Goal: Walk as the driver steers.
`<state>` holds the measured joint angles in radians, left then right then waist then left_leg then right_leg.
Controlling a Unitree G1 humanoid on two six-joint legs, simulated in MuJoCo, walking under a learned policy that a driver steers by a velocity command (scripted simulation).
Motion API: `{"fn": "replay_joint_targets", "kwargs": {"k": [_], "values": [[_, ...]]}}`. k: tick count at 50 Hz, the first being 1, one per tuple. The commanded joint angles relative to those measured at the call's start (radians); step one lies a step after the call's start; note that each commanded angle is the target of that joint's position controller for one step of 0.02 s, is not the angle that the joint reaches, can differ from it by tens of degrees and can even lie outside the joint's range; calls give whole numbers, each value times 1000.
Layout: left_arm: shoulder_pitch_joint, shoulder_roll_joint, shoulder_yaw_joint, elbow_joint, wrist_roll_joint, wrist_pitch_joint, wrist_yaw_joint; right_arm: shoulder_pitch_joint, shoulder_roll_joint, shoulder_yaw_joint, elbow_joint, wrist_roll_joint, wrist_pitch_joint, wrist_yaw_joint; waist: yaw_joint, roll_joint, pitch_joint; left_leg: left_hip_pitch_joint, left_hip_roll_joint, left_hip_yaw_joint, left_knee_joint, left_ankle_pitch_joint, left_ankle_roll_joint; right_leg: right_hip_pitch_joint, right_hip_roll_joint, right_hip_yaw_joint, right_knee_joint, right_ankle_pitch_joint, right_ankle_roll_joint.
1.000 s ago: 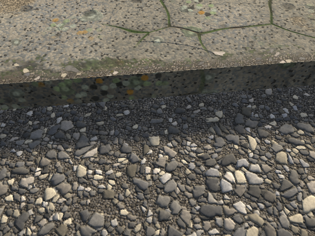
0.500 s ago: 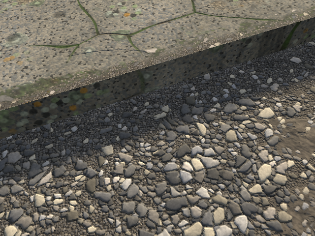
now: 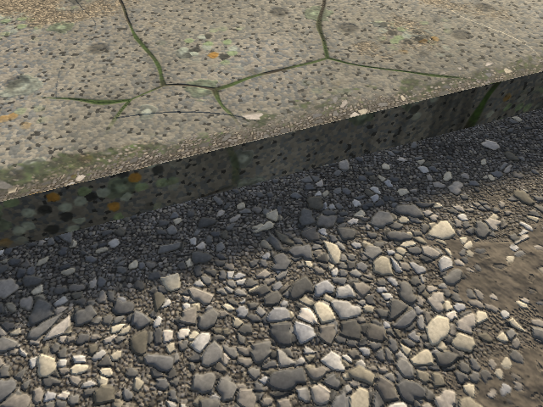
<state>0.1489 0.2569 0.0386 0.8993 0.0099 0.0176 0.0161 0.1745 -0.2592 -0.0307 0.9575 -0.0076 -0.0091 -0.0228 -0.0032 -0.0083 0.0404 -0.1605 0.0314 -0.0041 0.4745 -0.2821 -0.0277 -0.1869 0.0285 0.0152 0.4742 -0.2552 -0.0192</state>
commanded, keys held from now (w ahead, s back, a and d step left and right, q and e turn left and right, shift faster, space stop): no key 0.90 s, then w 0.10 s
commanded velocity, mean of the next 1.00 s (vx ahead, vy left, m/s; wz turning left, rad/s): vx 0.01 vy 0.00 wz -0.01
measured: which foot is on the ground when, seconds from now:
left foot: down 0.00-1.00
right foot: down 0.00-1.00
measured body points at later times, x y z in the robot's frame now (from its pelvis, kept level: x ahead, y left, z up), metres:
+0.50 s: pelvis +0.00 +0.01 +0.00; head +0.01 +0.01 +0.45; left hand +0.06 +0.27 -0.14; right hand +0.06 -0.26 -0.14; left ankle -0.02 +0.14 -0.74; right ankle +0.00 -0.11 -0.74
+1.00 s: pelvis +0.00 +0.01 +0.00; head +0.01 +0.01 +0.45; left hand +0.03 +0.26 -0.15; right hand +0.02 -0.25 -0.15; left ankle -0.02 +0.13 -0.74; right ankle +0.00 -0.11 -0.74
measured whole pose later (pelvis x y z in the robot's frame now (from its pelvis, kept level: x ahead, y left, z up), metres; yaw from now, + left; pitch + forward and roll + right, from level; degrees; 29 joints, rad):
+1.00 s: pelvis +0.00 +0.01 +0.00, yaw +0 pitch -1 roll +0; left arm 0.22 0.22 0.02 1.11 -0.01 0.01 0.04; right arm 0.28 -0.22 -0.01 1.09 0.00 -0.01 -0.05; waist 0.00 0.00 0.02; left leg -0.20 0.01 -0.01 0.54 -0.36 0.00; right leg -0.22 0.01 0.02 0.54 -0.33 -0.02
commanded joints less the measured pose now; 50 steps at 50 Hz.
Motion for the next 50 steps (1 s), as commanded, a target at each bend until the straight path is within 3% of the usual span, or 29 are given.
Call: {"fn": "replay_joint_targets", "kwargs": {"k": [1,20,45,47,49,50], "values": [[-28,105,23,-25,-2,-13,5,-6,-129,-22,-25,1,-8,-9,-6,18,-31,-18,36,-36,-80,163,26,16,-55,57,-72,158,-15],[10,105,12,117,-8,-16,17,19,-107,-5,57,2,-2,-15,0,12,-21,-29,9,-15,-85,158,25,22,-55,43,-75,172,-8],[61,71,-4,184,-10,-16,22,112,-68,11,108,4,-3,-23,3,8,-2,-56,-4,-8,-83,127,27,-4,-48,29,-78,139,-6],[86,70,-3,196,-16,-13,25,139,-60,10,122,10,0,-26,5,1,-10,-69,-35,20,-65,-116,40,-16,-24,13,-78,-143,-19],[91,92,6,186,-24,-17,27,123,-75,4,102,16,-4,-30,10,-10,69,-161,-37,7,-36,-372,73,-105,-39,48,-86,-448,-57],[95,93,8,179,-26,-27,25,120,-67,4,93,18,-14,-28,12,-21,102,-199,-29,-7,-22,-400,86,-129,-64,87,-99,-498,-77]]}}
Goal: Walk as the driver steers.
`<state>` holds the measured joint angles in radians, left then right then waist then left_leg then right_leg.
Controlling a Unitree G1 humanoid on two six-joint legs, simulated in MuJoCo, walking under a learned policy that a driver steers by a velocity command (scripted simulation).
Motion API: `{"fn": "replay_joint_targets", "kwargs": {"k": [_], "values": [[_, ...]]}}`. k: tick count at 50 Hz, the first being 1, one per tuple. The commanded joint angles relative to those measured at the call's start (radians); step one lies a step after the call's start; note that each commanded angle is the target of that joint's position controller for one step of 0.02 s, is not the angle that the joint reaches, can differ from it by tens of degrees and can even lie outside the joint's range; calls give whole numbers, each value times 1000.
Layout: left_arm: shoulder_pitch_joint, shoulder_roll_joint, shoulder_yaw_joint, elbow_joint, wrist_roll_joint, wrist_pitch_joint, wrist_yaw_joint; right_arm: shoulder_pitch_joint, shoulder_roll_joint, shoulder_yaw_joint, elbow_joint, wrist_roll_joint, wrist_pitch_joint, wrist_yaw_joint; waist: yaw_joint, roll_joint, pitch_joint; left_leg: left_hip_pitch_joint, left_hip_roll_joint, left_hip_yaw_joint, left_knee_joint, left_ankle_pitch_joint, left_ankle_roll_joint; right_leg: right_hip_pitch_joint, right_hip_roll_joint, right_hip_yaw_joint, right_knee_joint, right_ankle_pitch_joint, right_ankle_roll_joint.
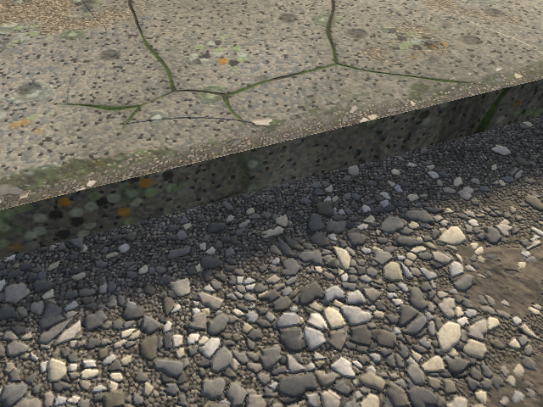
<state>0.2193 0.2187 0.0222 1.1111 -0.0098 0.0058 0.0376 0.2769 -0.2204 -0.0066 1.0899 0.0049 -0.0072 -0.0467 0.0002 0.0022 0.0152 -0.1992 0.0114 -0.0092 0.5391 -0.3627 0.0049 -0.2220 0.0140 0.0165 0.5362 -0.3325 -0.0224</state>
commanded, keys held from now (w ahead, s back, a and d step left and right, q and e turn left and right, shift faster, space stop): w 1.00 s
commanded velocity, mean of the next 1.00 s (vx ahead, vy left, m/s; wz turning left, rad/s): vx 0.42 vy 0.00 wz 0.00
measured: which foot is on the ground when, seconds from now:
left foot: down 0.00-0.60, up 0.62-1.00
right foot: down 0.00-0.18, up 0.20-0.58, down 0.60-1.00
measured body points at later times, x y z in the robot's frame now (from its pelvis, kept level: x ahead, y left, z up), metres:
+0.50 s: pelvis +0.17 +0.02 +0.00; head +0.20 +0.03 +0.45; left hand +0.39 +0.24 -0.11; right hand +0.04 -0.21 -0.13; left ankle -0.01 +0.12 -0.74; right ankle +0.35 -0.11 -0.70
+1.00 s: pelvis +0.45 +0.00 +0.01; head +0.47 +0.01 +0.46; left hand +0.42 +0.27 -0.14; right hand +0.65 -0.24 -0.09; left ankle +0.64 +0.17 -0.69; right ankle +0.38 -0.10 -0.74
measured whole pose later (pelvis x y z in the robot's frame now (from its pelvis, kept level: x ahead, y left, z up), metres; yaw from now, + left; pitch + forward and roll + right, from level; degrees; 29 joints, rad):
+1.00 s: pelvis +0.45 +0.00 +0.01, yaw +1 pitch +2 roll -3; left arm 0.36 0.25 0.05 1.02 -0.01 -0.09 0.00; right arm 0.06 -0.25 -0.05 0.86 0.01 -0.09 0.00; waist 0.08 0.03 0.01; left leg -0.66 0.13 -0.03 0.62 0.06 0.00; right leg 0.00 0.07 -0.05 0.19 -0.22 -0.05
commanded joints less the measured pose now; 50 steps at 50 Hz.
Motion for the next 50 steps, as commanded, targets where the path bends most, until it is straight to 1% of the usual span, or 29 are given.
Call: {"fn": "replay_joint_targets", "kwargs": {"k": [1,3,5,6,8,9,10,11,12,14,15,17,21,25,27,28,29,30,31,32,33,34,35,36,37,40,43,46,50], "values": [[45,134,27,-33,-11,-29,0,17,-92,-18,-46,7,-30,0,14,-46,138,-190,-2,-10,-60,-296,61,-85,-80,132,-173,-430,-94],[115,158,38,-22,-18,-52,-9,1,-64,-15,-64,10,-58,14,35,-103,117,-253,-12,17,50,-195,59,-11,-175,279,-231,-462,-153],[130,183,48,-28,-19,-63,-15,-4,-41,-13,-79,19,-79,28,22,-169,102,-232,-19,44,152,-94,70,-19,-281,447,-322,-486,-214],[95,179,46,-46,-18,-66,-16,9,-44,-15,-78,21,-86,33,-1,-159,110,-174,-11,36,133,-88,88,-73,-283,445,-327,-454,-211],[-46,168,41,-104,-25,-67,-21,152,-43,-20,-29,23,-92,35,-96,-127,127,83,-6,15,-83,-56,122,-254,-189,287,-234,-328,-145],[-121,112,27,-141,-27,-75,-24,277,-113,-42,11,18,-95,32,-142,18,116,228,94,-169,-183,-95,153,-394,-79,116,-14,-175,-75],[-143,63,16,-185,-18,-101,-26,396,-240,-78,40,24,-101,41,-158,291,78,372,296,-526,-329,-88,247,-551,37,-59,324,-105,-9],[-144,103,26,-189,-19,-119,-27,388,-200,-64,30,4,-110,46,-137,231,81,401,376,-657,-337,26,288,-665,10,14,525,-208,-13],[-101,108,28,-173,-27,-130,-38,336,-144,-49,10,-3,-117,48,-92,139,94,417,357,-571,-309,134,268,-715,-33,51,636,-152,-32],[-97,107,32,-169,-28,-139,-50,277,-118,-39,-15,2,-114,58,-59,71,91,431,302,-393,-313,314,217,-769,-84,27,661,-20,-51],[-124,110,38,-179,-22,-140,-54,272,-89,-29,-16,1,-104,58,-56,68,91,412,272,-308,-325,418,190,-751,-107,12,626,25,-50],[-151,69,31,-195,-18,-132,-66,287,-62,-18,-20,-6,-85,49,-54,88,80,356,223,-205,-355,493,170,-687,-112,-30,545,92,-30],[-333,15,0,-277,-13,-117,-75,250,-127,-26,-59,-10,-80,21,-70,89,128,97,153,-76,-452,443,164,-418,-46,-105,168,303,10],[-379,83,11,-326,-24,-111,-81,276,-156,-46,-42,13,-87,18,-42,115,140,193,215,-67,-444,535,150,-341,-32,-76,13,349,-32],[-303,132,35,-319,-22,-115,-81,255,-174,-56,-48,7,-78,19,18,138,55,284,234,-45,-309,873,123,-225,5,-85,1,315,-68],[-181,163,55,-285,-24,-113,-77,239,-178,-60,-53,0,-67,20,81,154,-29,294,222,-22,-163,1039,107,-83,32,-100,13,291,-92],[-20,199,77,-236,-28,-106,-69,225,-172,-57,-65,-6,-59,22,155,148,-122,221,186,-1,34,1064,81,130,31,-95,4,297,-120],[156,266,96,-199,-15,-98,-58,226,-137,-42,-93,-24,-59,26,201,37,-253,-25,131,16,348,733,58,443,-163,134,31,231,-181],[216,312,99,-176,4,-98,-68,377,44,2,-94,-11,-81,42,99,-267,-436,-359,-76,-39,724,-137,3,715,-424,679,-132,-8,-371],[172,215,75,-174,-3,-100,-71,284,-63,-22,-95,21,-112,48,133,-183,-351,-467,-43,-151,854,-187,31,628,-383,766,-262,-113,-334],[63,173,62,-191,-8,-107,-68,162,-122,-41,-140,50,-128,49,104,-149,-161,-541,11,-113,867,-106,50,457,-353,589,-283,-58,-283],[-30,146,52,-212,-4,-116,-71,102,-133,-44,-154,46,-134,40,65,-37,-91,-487,68,-96,818,-5,56,282,-320,455,-310,75,-254],[-76,118,44,-217,8,-122,-76,81,-134,-56,-154,32,-128,31,29,-10,-46,-431,101,-80,763,47,54,149,-280,349,-330,181,-233],[-90,97,37,-209,20,-126,-79,111,-114,-59,-153,24,-114,29,-11,-36,-42,-361,129,-89,727,76,54,69,-247,277,-360,209,-222],[-85,88,35,-199,18,-127,-80,129,-87,-58,-151,22,-101,27,-28,-57,-34,-330,137,-84,691,79,52,24,-231,241,-386,209,-223],[-35,130,40,-169,12,-131,-65,60,-82,-63,-188,11,-79,21,-37,-61,27,-380,160,-59,566,129,23,-52,-222,168,-447,226,-240],[20,166,48,-159,11,-125,-41,-79,-92,-65,-239,-2,-81,24,-5,-40,52,-468,164,-47,366,302,-5,-10,-213,130,-464,254,-230],[78,183,51,-149,0,-118,-32,-200,-73,-54,-270,3,-90,38,35,-38,56,-422,121,-6,154,442,-9,21,-183,64,-456,291,-194],[165,193,55,-118,-12,-104,-31,-316,-81,-47,-311,16,-93,61,75,-41,69,-425,91,2,27,435,-1,153,-224,61,-404,286,-182]]}}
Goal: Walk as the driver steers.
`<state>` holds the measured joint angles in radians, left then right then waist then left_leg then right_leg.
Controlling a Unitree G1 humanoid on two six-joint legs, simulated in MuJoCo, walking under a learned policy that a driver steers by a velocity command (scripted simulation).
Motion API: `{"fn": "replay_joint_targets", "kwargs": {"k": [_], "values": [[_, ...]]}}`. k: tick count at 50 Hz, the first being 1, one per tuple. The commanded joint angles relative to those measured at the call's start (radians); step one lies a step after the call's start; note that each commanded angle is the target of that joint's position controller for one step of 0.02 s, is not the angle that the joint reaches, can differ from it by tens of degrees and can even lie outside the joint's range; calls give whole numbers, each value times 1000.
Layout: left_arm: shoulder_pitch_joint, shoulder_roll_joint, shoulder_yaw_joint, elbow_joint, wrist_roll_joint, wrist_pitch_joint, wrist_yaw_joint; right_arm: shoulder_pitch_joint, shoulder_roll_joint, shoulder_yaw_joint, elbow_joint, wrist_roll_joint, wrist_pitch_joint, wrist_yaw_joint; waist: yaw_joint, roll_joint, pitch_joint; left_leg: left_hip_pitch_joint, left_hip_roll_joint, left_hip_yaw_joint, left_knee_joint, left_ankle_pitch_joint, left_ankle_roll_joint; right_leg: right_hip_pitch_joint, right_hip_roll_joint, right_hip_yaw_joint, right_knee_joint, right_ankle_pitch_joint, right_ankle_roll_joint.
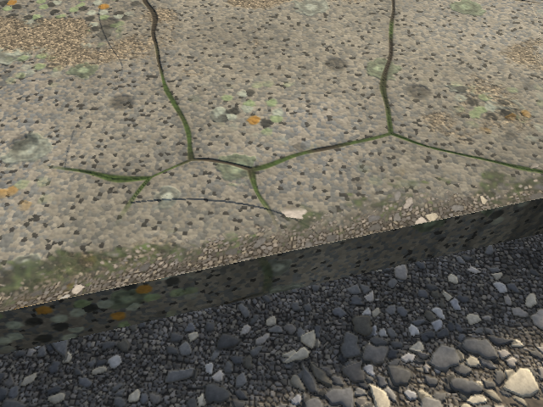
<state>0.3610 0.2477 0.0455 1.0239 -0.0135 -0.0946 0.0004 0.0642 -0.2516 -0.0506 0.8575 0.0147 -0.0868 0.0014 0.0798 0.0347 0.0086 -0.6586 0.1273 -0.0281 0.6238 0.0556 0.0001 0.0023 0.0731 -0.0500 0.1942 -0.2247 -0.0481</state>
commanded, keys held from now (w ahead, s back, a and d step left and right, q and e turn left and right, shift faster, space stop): w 0.44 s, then w+q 0.20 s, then q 0.36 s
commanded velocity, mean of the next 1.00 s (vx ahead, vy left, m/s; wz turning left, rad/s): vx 0.41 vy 0.00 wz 0.21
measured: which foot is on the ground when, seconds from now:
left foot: up 0.00-0.10, down 0.12-0.66, up 0.68-1.00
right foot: down 0.00-0.14, up 0.16-0.62, down 0.64-1.00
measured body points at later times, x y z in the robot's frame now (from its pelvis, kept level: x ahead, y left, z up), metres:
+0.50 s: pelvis +0.28 +0.05 +0.00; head +0.30 +0.06 +0.45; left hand +0.47 +0.30 -0.11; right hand +0.27 -0.22 -0.13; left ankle +0.22 +0.14 -0.74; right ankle +0.47 -0.12 -0.69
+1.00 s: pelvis +0.47 +0.01 +0.00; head +0.51 +0.02 +0.45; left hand +0.52 +0.32 -0.12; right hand +0.69 -0.22 -0.11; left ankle +0.52 +0.15 -0.69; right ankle +0.51 -0.09 -0.74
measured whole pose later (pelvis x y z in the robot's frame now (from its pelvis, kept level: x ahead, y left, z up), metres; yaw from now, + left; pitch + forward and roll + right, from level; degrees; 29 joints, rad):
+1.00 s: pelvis +0.47 +0.01 +0.00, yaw +15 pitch +2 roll -1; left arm 0.12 0.28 0.06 0.89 0.01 -0.04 0.04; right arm 0.12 -0.28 -0.07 0.79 0.01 0.02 -0.02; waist 0.02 0.02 0.05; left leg -0.59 0.08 0.04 0.89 -0.24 -0.05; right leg -0.20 -0.04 -0.22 0.34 -0.16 -0.03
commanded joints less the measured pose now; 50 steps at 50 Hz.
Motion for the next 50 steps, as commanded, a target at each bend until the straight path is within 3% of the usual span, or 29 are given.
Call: {"fn": "replay_joint_targets", "kwargs": {"k": [1,4,5,6,7,8,9,10,11,12,14,16,19,22,24,27,30,31,32,33,34,35,36,37,38,41,46,48,50], "values": [[33,168,34,-26,-9,1,7,-118,-59,-3,-90,6,-15,18,-6,-75,77,27,-28,16,-78,-18,15,-31,-302,134,-40,186,-150],[15,187,44,-27,-8,19,10,-64,-101,-17,-94,8,-23,30,-62,-105,38,131,-62,36,-126,-132,59,48,-334,141,68,372,-119],[-8,185,42,-35,-4,27,9,44,-133,-35,-63,9,-27,28,-124,-104,-24,280,-95,65,-149,-143,81,39,-298,105,202,536,-97],[-8,153,29,-48,7,30,9,229,-190,-62,-8,6,-27,21,-196,-81,-150,545,-77,44,-125,-131,119,-60,-240,62,426,555,-67],[77,58,-2,-79,20,18,2,385,-301,-88,22,-19,-24,16,-192,115,-327,953,180,-331,-125,-194,249,-413,-120,-1,822,231,-4],[96,21,-15,-65,4,-7,-4,422,-266,-80,40,-14,-20,23,-187,260,-409,1088,286,-707,-306,-342,338,-653,-8,93,1045,-332,18],[15,134,12,-81,-24,-27,-9,355,-192,-54,28,-8,-23,24,-189,170,-289,1003,251,-623,-330,-403,286,-759,-75,169,1136,-312,-6],[-67,153,14,-103,-35,-38,-11,263,-159,-43,4,-10,-25,19,-168,110,-179,859,216,-472,-346,-338,250,-773,-130,143,1120,-214,-21],[-102,143,16,-106,-24,-36,-5,189,-135,-34,-6,-15,-27,21,-136,38,-100,710,178,-359,-380,-227,234,-730,-174,121,1057,-129,-16],[-105,138,23,-102,-10,-25,0,151,-106,-26,-10,-22,-31,22,-105,33,-64,613,143,-282,-412,-157,218,-672,-207,124,991,-79,-12],[-76,92,19,-96,-3,0,1,145,-96,-22,3,-22,-35,26,-68,42,-44,524,112,-205,-464,-85,219,-594,-222,119,934,-38,-1],[-99,80,19,-108,3,12,5,172,-126,-29,21,-19,-40,21,-60,28,-17,503,105,-144,-493,0,231,-623,-228,109,868,14,16],[-210,80,22,-149,12,12,6,214,-140,-32,45,-14,-33,4,-81,16,13,526,88,-83,-517,41,226,-689,-224,96,693,160,44],[-318,62,15,-180,5,6,-1,249,-153,-31,63,-8,-27,-8,-113,26,37,521,53,-23,-534,-1,200,-641,-192,62,497,304,51],[-397,62,13,-204,3,2,-3,296,-160,-34,84,-2,-25,-10,-139,15,53,540,53,-33,-525,-23,195,-610,-164,50,410,329,57],[-462,74,13,-238,-3,-9,-15,326,-166,-39,106,6,-14,-17,-143,27,71,631,92,-73,-466,10,188,-621,-149,76,325,289,44],[-421,122,28,-244,-1,-28,-21,289,-185,-52,99,8,-4,-27,-92,49,24,686,121,-118,-362,125,160,-521,-128,84,276,200,12],[-339,146,40,-224,3,-33,-18,263,-186,-52,91,8,0,-28,-44,55,-25,675,97,-107,-276,241,144,-398,-106,59,247,194,-5],[-193,191,64,-182,8,-35,-10,255,-151,-39,78,0,4,-27,17,45,-124,613,36,-82,-111,295,117,-178,-110,55,242,226,-35],[-29,265,81,-161,31,-34,-2,251,-97,-18,41,-22,7,-28,64,-57,-284,417,-49,-34,188,30,72,130,-290,223,301,392,-92],[-24,325,92,-155,39,-18,-2,396,16,12,29,-8,-4,-25,-24,-359,-407,38,-199,12,502,-660,8,439,-534,584,253,516,-242],[-50,218,65,-185,38,-12,-1,368,-106,-15,49,8,-6,-27,4,-236,-408,-10,-148,-108,632,-708,1,369,-503,606,217,508,-230],[-126,168,49,-203,32,-12,2,294,-156,-31,29,19,-1,-29,-11,-178,-277,-52,-110,-91,656,-645,0,237,-476,437,213,589,-192],[-188,145,39,-211,29,-10,3,265,-147,-34,24,11,12,-35,-44,-113,-208,-27,-65,-61,639,-586,-16,104,-435,326,195,659,-173],[-231,120,33,-210,25,-8,4,249,-130,-37,18,2,28,-40,-70,-101,-152,9,-36,-51,603,-545,-27,-18,-409,249,163,672,-168],[-290,146,40,-201,48,-7,15,255,-70,-35,-16,3,70,-40,-125,-145,-95,131,-26,-12,552,-458,-49,-231,-372,88,69,667,-186],[-316,184,51,-204,32,22,48,159,-69,-34,-91,-6,85,-21,-113,-127,-111,157,-24,21,323,-256,-57,-209,-377,-43,37,596,-188],[-330,187,47,-212,31,43,52,175,-66,-33,-84,-7,107,-16,-111,-161,-121,242,-52,78,307,-257,-54,-228,-377,-87,49,514,-175],[-315,198,49,-208,17,57,47,108,-91,-40,-124,-8,127,-12,-90,-152,-92,244,-51,79,249,-285,-35,-209,-398,-84,64,420,-160]]}}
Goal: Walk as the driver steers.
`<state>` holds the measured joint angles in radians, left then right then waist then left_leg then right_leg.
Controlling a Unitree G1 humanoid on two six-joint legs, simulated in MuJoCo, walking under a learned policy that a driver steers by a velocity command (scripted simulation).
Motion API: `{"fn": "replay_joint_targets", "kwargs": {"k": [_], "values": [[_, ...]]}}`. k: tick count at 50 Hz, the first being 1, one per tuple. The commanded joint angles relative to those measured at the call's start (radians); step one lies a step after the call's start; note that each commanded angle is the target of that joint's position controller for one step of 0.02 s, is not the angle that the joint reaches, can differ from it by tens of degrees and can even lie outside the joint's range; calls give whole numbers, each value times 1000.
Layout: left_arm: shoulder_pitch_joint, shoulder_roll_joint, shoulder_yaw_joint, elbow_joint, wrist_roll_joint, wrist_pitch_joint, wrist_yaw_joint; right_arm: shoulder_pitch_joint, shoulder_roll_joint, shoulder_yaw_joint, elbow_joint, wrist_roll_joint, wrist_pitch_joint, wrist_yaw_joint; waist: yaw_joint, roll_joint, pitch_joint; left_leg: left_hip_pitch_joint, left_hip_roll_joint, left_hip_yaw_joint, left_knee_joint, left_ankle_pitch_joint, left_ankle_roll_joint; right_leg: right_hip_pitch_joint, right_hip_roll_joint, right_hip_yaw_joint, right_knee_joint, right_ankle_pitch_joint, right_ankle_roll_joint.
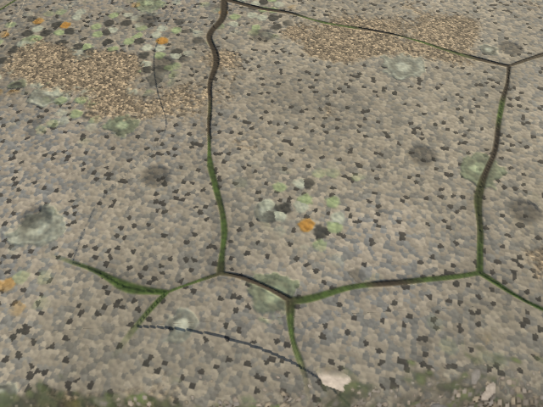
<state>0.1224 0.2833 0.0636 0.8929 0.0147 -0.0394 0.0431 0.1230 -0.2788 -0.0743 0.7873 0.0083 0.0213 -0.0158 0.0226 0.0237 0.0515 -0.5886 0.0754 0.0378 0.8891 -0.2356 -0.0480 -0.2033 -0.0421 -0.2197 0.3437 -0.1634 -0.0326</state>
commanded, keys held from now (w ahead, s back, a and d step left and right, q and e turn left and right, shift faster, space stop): q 0.72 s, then w+q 0.02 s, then w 0.26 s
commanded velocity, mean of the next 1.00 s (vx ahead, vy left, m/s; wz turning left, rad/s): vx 0.09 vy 0.00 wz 0.52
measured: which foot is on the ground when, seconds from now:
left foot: up 0.00-0.10, down 0.12-0.62, up 0.64-1.00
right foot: down 0.00-0.12, up 0.14-0.60, down 0.62-1.00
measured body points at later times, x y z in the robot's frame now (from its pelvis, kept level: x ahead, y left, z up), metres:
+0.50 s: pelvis +0.04 +0.03 +0.00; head +0.07 +0.06 +0.44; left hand +0.13 +0.33 -0.12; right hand +0.28 -0.20 -0.08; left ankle +0.04 +0.12 -0.75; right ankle +0.08 -0.12 -0.69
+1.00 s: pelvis +0.05 +0.00 +0.00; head +0.07 +0.00 +0.45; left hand -0.01 +0.28 -0.10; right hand +0.32 -0.12 -0.10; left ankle -0.04 +0.13 -0.72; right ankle +0.07 -0.10 -0.75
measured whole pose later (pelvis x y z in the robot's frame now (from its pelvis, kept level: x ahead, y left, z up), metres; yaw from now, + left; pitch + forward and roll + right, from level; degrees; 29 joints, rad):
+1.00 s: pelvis +0.05 +0.00 +0.00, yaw +31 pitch +2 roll +1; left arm 0.26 0.22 0.04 0.74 0.00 -0.04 0.02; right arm 0.17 -0.25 -0.06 0.65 0.01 0.01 -0.02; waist 0.05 0.03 0.00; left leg -0.32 0.03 -0.03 0.64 -0.35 -0.05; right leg -0.14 -0.02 -0.10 0.35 -0.24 -0.03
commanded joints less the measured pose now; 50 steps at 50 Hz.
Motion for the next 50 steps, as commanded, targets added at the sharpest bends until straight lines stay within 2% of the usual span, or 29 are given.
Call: {"fn": "replay_joint_targets", "kwargs": {"k": [1,3,5,6,7,8,9,10,11,12,14,20,23,25,28,30,31,32,33,34,35,36,37,38,40,42,45,49,50], "values": [[-68,173,34,-73,-19,8,2,20,-69,-18,-73,-3,25,8,-24,-141,-124,169,-2,17,-56,-18,23,26,-298,93,-69,342,-166],[-56,193,40,-70,-29,19,-3,-4,-74,-23,-100,-3,31,19,-18,-147,-115,173,-14,31,-148,-72,43,96,-325,104,-12,372,-145],[-61,186,40,-66,-45,27,-7,49,-73,-31,-92,-1,24,25,-52,-132,-126,276,-60,73,-360,24,82,113,-299,69,122,426,-90],[9,167,37,-41,-40,31,-6,54,-127,-51,-102,-1,4,24,-55,-51,-125,360,-68,18,-528,203,121,86,-229,40,252,373,-33],[-3,131,25,-75,0,30,-6,119,-228,-80,-107,-15,-3,4,-63,162,-170,603,105,-232,-490,754,190,-193,-139,-19,567,66,57],[-37,58,2,-121,24,28,-18,175,-271,-77,-113,-35,-6,3,-55,330,-247,725,306,-501,-423,1168,395,-464,15,58,878,-512,133],[-63,97,15,-112,-3,29,-30,181,-227,-64,-122,-43,-23,23,-93,145,-337,676,324,-499,-449,1014,459,-464,10,235,1036,-532,136],[-80,113,22,-117,-28,33,-35,113,-218,-63,-136,-34,-32,26,-67,89,-261,617,262,-405,-464,821,407,-504,-2,256,1066,-455,117],[-88,114,25,-109,-22,37,-24,42,-200,-61,-142,-15,-33,15,-38,25,-189,547,197,-337,-481,655,337,-522,-21,265,994,-355,107],[-105,128,30,-112,-10,42,-10,1,-172,-51,-152,-2,-29,8,-23,23,-146,486,171,-320,-502,579,300,-506,-24,264,935,-293,108],[-84,113,29,-115,0,44,-1,-11,-168,-44,-165,-14,-25,-7,-2,76,-160,429,142,-300,-510,625,296,-421,12,251,934,-214,119],[-119,62,12,-148,-11,47,6,31,-170,-46,-181,-15,-9,-32,-28,108,-182,481,126,-345,-488,569,289,-372,48,260,662,-193,143],[-39,48,8,-124,-17,63,-3,-17,-152,-41,-207,-22,14,-30,-20,169,-172,367,100,-362,-479,510,267,-212,86,224,606,-217,151],[-72,58,11,-152,-19,57,-11,1,-149,-40,-212,-13,19,-28,-43,131,-147,378,105,-433,-484,483,265,-206,92,240,495,-221,139],[-86,74,17,-182,-33,29,-20,11,-150,-44,-213,-6,20,-33,-51,169,-156,494,110,-539,-463,462,261,-203,87,274,299,-251,99],[-7,88,26,-167,-29,12,-26,-15,-147,-45,-227,11,20,-38,-6,165,-162,472,67,-549,-439,366,219,-79,82,260,69,-98,61],[45,112,38,-150,-16,9,-28,-13,-133,-44,-236,17,20,-41,7,107,-164,360,18,-510,-384,222,174,54,22,293,-10,33,34],[70,174,53,-150,5,15,-24,43,-72,-34,-237,0,23,-37,-32,-160,-176,151,-115,-336,-117,-174,110,206,-210,502,-17,283,-50],[64,212,61,-169,42,11,-28,40,-154,-60,-263,3,9,-35,-32,-257,-129,-24,-238,-233,97,-445,51,112,-400,708,-40,470,-234],[6,186,58,-198,45,1,-27,46,-218,-83,-255,-4,6,-28,-50,-199,-115,-23,-158,-243,298,-405,15,47,-423,687,-62,433,-284],[-64,127,45,-216,32,-1,-24,82,-235,-94,-217,3,15,-25,-75,-148,-90,-7,-140,-236,370,-323,-2,17,-328,558,-50,341,-224],[-96,99,37,-230,14,3,-18,106,-206,-92,-189,1,27,-29,-86,-123,-81,-16,-138,-219,413,-255,-22,24,-249,463,-30,267,-166],[-81,76,29,-234,-4,7,-10,102,-181,-85,-188,1,36,-28,-66,-126,-78,-48,-135,-200,441,-184,-41,47,-209,406,-38,177,-148],[-41,71,22,-230,-8,11,0,74,-145,-73,-201,2,36,-23,-41,-138,-73,-58,-133,-177,435,-134,-51,51,-181,378,-61,67,-146],[46,71,20,-223,-1,16,13,-2,-92,-49,-234,5,22,-20,10,-162,-58,-100,-123,-140,307,-84,-59,111,-161,366,-105,-99,-150],[104,77,19,-218,5,6,15,-53,-59,-31,-252,0,6,-20,39,-160,-61,-92,-102,-142,150,-83,-59,176,-185,386,-132,-118,-161],[74,90,20,-230,4,-12,-2,-42,-26,-8,-244,-11,-16,-10,21,-174,-77,89,-59,-93,-87,-111,-38,129,-192,343,-154,-73,-158],[101,132,34,-224,-17,-21,-29,-46,-48,-3,-241,0,-39,-3,32,-183,-47,225,-64,-19,-318,-140,7,100,-210,353,-143,14,-176],[94,132,33,-224,-27,-20,-32,-24,-47,-3,-232,1,-44,-2,14,-175,-51,269,-68,-10,-410,-79,26,104,-212,356,-126,56,-174]]}}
